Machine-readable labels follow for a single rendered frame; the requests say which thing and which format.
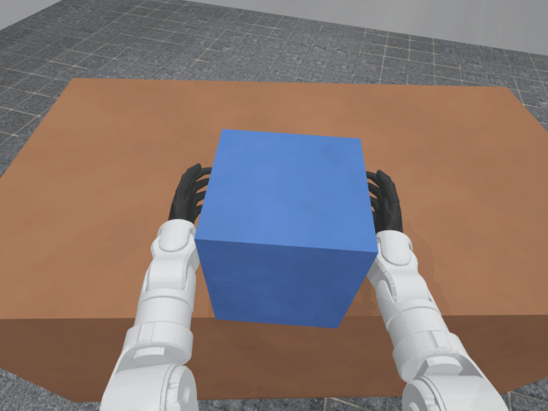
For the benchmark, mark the right robot hand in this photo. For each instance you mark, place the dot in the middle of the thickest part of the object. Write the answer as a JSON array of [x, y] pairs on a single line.
[[387, 214]]

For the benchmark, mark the carton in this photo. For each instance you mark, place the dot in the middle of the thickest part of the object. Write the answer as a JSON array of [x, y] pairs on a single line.
[[286, 233]]

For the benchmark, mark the pedestal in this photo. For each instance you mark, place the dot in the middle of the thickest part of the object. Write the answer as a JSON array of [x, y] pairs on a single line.
[[82, 203]]

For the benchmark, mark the robot right forearm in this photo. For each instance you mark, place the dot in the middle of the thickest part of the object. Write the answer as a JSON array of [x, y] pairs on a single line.
[[422, 342]]

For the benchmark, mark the left robot upper arm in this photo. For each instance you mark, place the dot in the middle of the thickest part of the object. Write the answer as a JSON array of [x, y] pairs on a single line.
[[167, 387]]

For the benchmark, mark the left robot hand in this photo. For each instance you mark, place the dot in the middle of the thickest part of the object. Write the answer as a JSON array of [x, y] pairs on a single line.
[[185, 200]]

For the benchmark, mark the robot left forearm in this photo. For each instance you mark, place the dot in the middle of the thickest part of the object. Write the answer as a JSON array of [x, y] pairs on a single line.
[[161, 332]]

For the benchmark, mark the right robot upper arm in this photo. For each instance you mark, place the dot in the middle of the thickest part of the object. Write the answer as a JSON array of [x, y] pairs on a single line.
[[450, 393]]

